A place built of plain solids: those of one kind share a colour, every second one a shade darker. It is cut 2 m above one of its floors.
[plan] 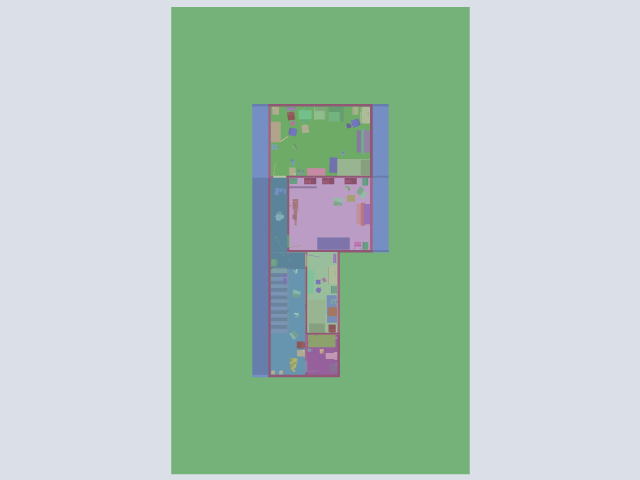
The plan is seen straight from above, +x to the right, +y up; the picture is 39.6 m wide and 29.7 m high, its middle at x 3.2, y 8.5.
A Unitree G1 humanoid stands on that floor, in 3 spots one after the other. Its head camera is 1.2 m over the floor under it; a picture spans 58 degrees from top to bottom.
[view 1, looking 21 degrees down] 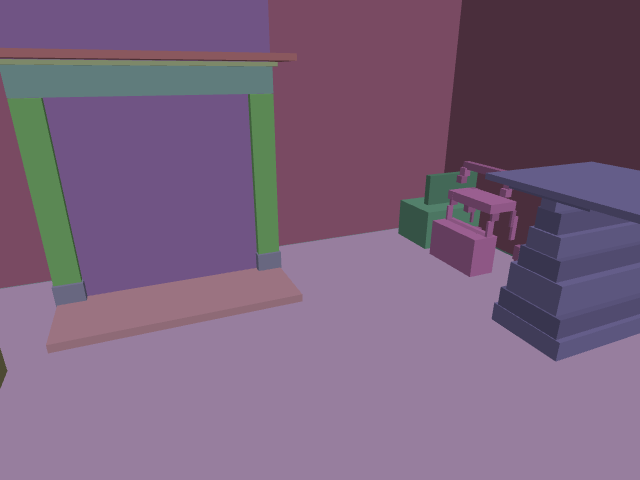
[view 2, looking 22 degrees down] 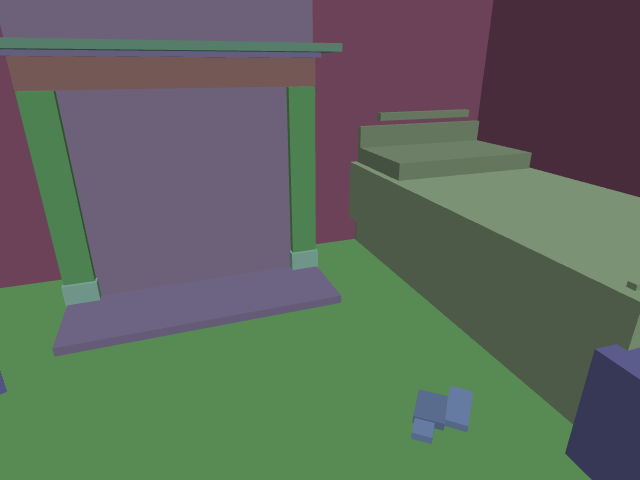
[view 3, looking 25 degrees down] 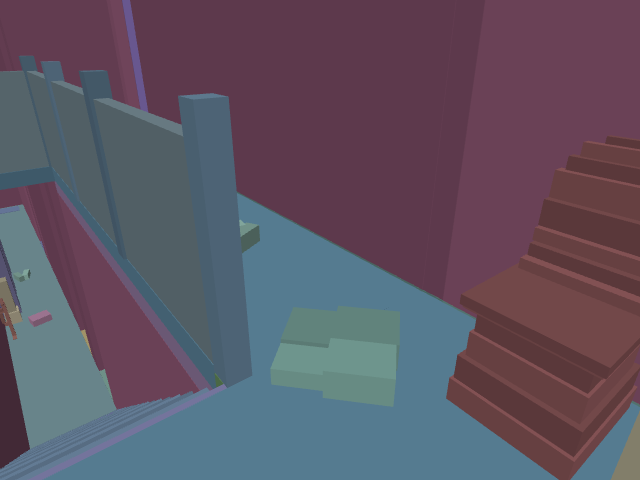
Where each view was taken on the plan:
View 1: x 3.42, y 10.22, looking -23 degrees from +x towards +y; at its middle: wall_foot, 3.35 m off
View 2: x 3.58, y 14.72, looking -20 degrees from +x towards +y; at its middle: wall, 3.13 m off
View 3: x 0.67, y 1.56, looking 52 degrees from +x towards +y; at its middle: upper_floor_landing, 2.84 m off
